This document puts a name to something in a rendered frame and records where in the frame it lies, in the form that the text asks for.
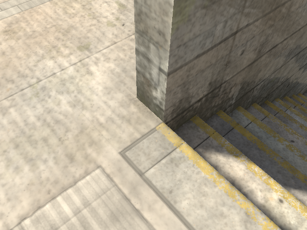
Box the stairs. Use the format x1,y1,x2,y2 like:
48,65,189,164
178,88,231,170
174,93,307,230

